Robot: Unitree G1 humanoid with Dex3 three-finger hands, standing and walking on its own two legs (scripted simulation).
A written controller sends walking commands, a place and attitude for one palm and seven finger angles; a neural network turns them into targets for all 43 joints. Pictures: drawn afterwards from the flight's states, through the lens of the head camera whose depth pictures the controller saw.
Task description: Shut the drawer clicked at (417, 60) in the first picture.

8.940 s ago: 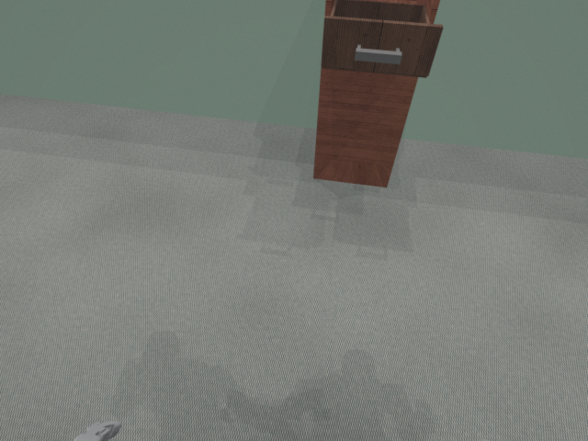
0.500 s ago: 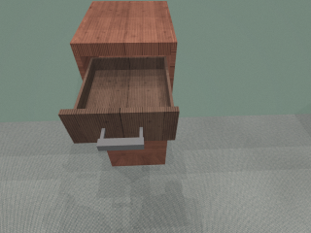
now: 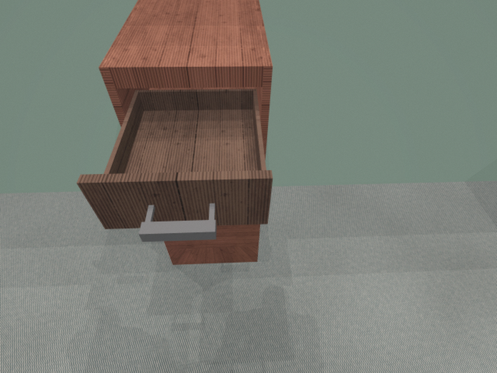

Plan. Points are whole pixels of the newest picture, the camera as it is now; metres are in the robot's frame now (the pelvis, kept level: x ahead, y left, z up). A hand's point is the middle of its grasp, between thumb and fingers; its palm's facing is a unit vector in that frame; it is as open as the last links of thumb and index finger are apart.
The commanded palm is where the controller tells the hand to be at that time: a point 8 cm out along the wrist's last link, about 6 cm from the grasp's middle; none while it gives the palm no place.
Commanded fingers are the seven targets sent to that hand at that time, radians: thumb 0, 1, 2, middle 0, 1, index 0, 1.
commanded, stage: shuffle to correct the standing spot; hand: left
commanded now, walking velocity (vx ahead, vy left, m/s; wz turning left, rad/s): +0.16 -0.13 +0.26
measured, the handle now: (180, 220) +0.36 +0.15 +0.03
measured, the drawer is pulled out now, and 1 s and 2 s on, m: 0.29 0.29 0.29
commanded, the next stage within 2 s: come to a stop and stand still in 0.28 s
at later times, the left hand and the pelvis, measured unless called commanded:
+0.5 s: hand out of the picture -0.01 +0.08 -0.18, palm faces +0.17 -0.97 -0.15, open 7.4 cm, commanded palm none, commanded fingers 0.00 0.90 0.90 -0.20 -0.30 -0.20 -0.30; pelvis +0.08 -0.05 -0.01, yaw +5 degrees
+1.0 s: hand out of the picture +0.13 +0.13 -0.17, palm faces +0.11 -0.94 -0.32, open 7.3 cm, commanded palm none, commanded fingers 0.00 0.90 0.90 -0.20 -0.30 -0.20 -0.30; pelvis +0.10 -0.08 -0.01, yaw +5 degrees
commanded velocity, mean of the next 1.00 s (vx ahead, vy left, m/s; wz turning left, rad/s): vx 0.00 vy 0.01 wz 0.06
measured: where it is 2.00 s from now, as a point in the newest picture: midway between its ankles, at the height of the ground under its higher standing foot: outside the picture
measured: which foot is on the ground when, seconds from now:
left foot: down 0.00-0.28, up 0.30-0.54, down 0.56-0.84, up 0.86-1.00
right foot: down 0.00-0.60, up 0.62-0.80, down 0.82-1.00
